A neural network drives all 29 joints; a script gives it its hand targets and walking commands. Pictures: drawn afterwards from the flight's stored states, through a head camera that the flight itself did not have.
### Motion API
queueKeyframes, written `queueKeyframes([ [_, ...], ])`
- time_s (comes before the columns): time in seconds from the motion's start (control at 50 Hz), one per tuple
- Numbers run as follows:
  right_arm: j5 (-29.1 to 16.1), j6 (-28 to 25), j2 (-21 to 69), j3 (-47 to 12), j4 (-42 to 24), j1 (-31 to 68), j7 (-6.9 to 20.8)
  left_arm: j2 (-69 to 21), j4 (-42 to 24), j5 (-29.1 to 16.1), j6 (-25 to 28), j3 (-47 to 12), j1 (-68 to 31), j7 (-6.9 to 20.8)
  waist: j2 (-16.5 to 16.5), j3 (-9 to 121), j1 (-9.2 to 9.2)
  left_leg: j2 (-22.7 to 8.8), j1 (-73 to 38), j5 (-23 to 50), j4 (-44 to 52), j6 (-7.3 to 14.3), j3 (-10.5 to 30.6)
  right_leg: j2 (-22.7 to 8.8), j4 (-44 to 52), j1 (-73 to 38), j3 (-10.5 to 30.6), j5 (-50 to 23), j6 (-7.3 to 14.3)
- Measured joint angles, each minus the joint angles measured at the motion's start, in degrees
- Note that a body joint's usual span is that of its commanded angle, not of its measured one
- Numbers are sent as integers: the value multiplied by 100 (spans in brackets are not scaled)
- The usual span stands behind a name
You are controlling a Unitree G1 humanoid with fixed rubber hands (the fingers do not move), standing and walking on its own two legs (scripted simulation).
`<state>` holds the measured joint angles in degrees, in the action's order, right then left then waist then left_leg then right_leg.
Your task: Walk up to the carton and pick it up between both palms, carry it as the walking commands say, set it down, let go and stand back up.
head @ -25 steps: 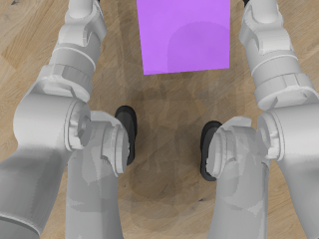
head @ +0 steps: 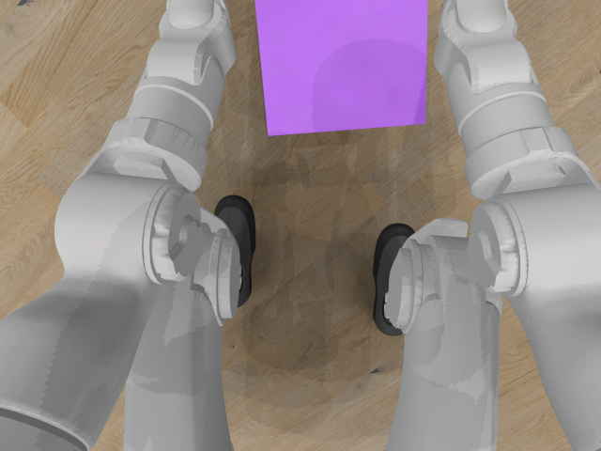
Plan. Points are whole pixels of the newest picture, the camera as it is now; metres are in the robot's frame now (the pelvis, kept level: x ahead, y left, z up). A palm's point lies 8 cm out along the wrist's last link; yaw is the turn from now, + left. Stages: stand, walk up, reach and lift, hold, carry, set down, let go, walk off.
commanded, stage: reach and lift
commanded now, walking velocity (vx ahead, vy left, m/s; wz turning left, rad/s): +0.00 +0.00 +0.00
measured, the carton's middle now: out of the picture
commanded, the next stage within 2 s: none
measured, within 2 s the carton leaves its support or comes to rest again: leaves its support in 0.32 s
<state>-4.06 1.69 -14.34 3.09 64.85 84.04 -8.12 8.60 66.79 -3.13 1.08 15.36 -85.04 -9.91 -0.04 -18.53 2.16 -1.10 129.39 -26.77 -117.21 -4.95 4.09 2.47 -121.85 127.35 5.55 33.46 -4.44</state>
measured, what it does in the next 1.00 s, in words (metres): stands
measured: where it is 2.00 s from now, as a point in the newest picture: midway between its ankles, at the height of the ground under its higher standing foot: (311, 282)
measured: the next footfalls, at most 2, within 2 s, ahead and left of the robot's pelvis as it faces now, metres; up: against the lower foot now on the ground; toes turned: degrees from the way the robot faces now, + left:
none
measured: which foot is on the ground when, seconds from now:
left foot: down 0.00-1.00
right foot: down 0.00-1.00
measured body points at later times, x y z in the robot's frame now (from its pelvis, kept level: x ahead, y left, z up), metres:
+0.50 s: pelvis +0.01 +0.00 -0.02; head +0.37 -0.02 +0.25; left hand +0.57 +0.13 -0.16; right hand +0.56 -0.11 -0.19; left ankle +0.14 +0.15 -0.36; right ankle +0.10 -0.14 -0.36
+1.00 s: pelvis +0.01 +0.01 +0.00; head +0.36 -0.01 +0.28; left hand +0.55 +0.14 -0.14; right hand +0.55 -0.10 -0.16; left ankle +0.14 +0.16 -0.36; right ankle +0.10 -0.14 -0.36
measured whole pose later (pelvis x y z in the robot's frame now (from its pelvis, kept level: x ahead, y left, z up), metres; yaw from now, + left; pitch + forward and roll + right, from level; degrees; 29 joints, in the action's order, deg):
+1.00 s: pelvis +0.01 +0.01 +0.00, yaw -4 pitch +40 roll +0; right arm 6.5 13.1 -5.8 13.1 53.1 76.9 -8.4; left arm -0.6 43.9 7.8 -10.5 29.8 -73.4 -9.1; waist -0.8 -10.9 4.5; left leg 4.0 129.3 -30.5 -119.6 -8.1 8.1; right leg 5.7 -121.7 127.9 6.0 34.2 -6.2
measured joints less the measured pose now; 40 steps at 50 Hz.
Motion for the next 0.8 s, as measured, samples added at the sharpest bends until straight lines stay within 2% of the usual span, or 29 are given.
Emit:
queueKeyframes([
  [0.12,413,221,196,400,6,107,-9,-83,-111,350,-177,593,24,60,-4,74,50,-10,41,-38,-65,-83,52,113,-35,104,3,-55,11],
  [0.22,962,560,369,869,-333,-32,204,-190,-418,827,-548,1140,89,280,7,243,154,115,162,-144,-248,-157,151,275,-160,295,40,-91,-44],
  [0.3,1243,706,517,1179,-705,-335,296,-314,-703,1084,-796,1340,149,419,1,351,190,177,212,-212,-380,-172,195,270,-285,328,28,0,-58],
  [0.38,1377,832,577,1340,-809,-446,351,-436,-926,1259,-950,1460,239,489,14,497,231,221,271,-285,-452,-192,233,291,-325,374,26,58,-74],
  [0.62,1360,852,662,1447,-967,-681,290,-692,-1320,1396,-1014,1582,533,537,-18,767,307,359,334,-409,-430,-242,303,346,-221,420,69,121,-158],
  [0.8,1107,902,684,1045,-1034,-775,82,-746,-1723,1110,-1081,1340,817,307,-60,775,357,441,216,-443,-377,-300,345,355,-174,325,81,134,-161],
])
